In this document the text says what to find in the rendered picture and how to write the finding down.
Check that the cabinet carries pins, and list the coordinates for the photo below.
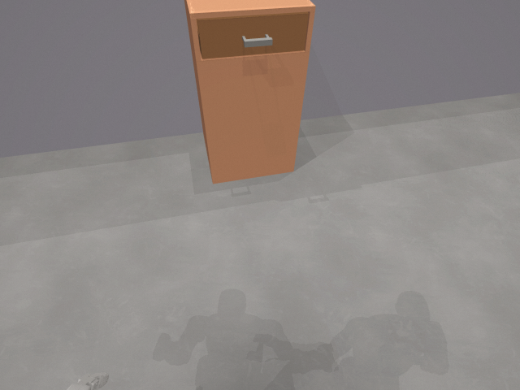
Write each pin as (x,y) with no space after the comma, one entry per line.
(250,105)

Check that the drawer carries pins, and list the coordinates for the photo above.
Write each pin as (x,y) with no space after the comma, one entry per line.
(222,36)

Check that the left robot hand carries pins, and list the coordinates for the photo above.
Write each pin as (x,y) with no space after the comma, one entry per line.
(90,382)

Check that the handle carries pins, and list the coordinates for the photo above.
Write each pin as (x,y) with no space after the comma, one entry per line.
(267,41)

